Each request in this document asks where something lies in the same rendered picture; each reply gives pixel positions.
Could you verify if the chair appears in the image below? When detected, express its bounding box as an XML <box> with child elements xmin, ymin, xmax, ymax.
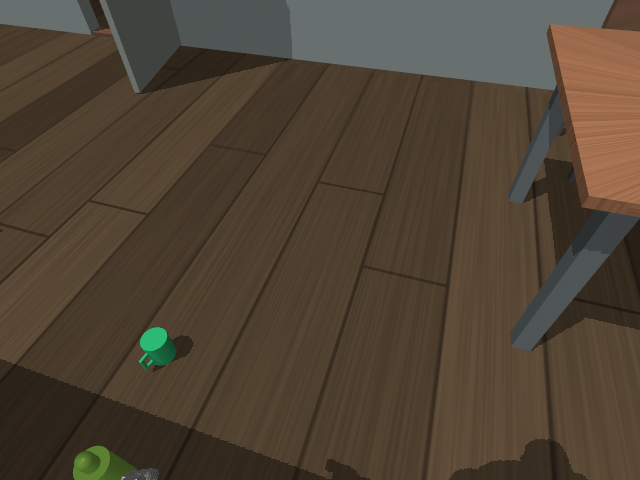
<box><xmin>555</xmin><ymin>0</ymin><xmax>640</xmax><ymax>182</ymax></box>

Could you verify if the table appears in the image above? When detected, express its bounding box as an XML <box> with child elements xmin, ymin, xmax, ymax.
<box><xmin>508</xmin><ymin>24</ymin><xmax>640</xmax><ymax>351</ymax></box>

